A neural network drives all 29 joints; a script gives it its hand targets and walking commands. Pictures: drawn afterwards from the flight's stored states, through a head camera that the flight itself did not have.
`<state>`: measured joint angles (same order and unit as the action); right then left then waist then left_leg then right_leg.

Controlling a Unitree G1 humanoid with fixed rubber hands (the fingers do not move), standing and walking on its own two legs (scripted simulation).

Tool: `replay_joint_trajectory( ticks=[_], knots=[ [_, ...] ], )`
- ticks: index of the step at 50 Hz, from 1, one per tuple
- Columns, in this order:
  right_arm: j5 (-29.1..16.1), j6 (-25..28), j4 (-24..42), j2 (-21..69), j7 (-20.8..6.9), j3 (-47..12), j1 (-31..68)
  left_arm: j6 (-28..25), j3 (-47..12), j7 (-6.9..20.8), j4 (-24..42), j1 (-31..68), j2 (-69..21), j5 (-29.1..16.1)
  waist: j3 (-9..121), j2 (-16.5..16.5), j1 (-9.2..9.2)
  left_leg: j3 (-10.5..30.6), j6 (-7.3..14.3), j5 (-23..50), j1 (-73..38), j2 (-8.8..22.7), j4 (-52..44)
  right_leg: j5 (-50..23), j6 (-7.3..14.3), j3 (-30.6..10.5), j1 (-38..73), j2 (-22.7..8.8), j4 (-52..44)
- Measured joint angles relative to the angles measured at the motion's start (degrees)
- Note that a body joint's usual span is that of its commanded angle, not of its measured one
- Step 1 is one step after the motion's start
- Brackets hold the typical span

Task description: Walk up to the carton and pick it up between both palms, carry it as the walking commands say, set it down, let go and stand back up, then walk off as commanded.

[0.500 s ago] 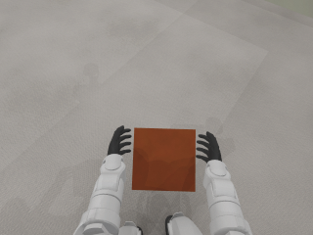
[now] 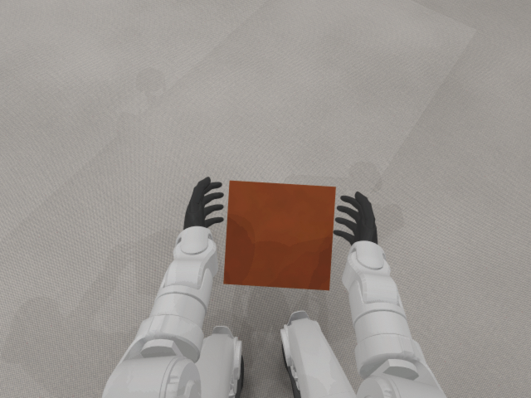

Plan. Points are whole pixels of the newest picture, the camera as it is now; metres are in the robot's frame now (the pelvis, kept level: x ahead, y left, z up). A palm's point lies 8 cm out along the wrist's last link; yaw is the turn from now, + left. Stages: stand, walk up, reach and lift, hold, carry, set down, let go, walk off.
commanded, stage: set down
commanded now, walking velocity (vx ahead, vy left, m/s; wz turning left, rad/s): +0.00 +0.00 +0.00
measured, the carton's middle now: (278, 230) +0.41 -0.06 -0.18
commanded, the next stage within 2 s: none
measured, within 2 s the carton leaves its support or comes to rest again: neither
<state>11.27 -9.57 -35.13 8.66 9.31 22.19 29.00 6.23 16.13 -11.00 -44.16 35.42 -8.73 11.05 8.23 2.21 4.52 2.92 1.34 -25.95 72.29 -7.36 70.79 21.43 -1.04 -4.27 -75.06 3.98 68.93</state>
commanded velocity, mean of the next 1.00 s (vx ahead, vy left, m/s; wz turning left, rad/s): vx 0.00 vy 0.00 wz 0.00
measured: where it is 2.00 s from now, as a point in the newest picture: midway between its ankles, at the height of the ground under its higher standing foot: (265, 392)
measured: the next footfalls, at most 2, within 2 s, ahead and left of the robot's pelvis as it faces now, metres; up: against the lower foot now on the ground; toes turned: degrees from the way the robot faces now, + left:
none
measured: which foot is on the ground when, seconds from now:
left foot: down 0.00-1.00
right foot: down 0.00-1.00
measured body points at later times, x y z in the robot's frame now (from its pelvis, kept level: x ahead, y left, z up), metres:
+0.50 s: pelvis -0.02 -0.01 -0.07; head +0.19 -0.02 +0.33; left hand +0.42 +0.07 -0.15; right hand +0.37 -0.19 -0.16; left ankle +0.06 +0.10 -0.62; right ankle +0.09 -0.12 -0.62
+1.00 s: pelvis -0.04 +0.00 -0.15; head +0.21 -0.01 +0.23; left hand +0.44 +0.07 -0.24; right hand +0.39 -0.19 -0.25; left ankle +0.06 +0.10 -0.62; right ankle +0.09 -0.12 -0.62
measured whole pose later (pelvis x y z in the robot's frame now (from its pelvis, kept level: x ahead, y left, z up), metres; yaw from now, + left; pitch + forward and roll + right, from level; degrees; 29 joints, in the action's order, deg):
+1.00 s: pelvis -0.04 +0.00 -0.15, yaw +1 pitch +37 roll -1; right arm 8.9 -11.8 -41.7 3.0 10.4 25.5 48.5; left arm 8.3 16.7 -14.5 -52.9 57.3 -3.0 8.9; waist 4.6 3.6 5.0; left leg 3.2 -0.6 -31.4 107.5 -11.5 101.7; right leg 26.7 -2.9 -3.4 -109.4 6.3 98.6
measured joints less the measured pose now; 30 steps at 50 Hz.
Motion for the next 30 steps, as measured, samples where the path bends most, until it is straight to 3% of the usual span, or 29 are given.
replay_joint_trajectory(
  ticks=[15,30],
  knots=[
    [-1.25,0.1,-2.74,-0.75,2.45,0.02,4.82,-0.09,0.9,-0.19,-3.76,5.79,2.14,-0.67,0.94,0.3,-0.25,0.69,-1.11,-3.07,10.54,-0.81,9.99,2.74,0.21,0.43,-10.66,1.29,9.83],
    [-3.14,-0.4,-3.97,-2.92,2.84,0.1,10.32,0.4,-0.24,-1.82,-5.28,11.83,3.8,-2.42,-0.49,0.58,0.01,0.56,-1.58,-5.06,22.06,-2.2,20.35,4.59,-0.51,0.53,-21.99,2.04,19.81]
  ],
)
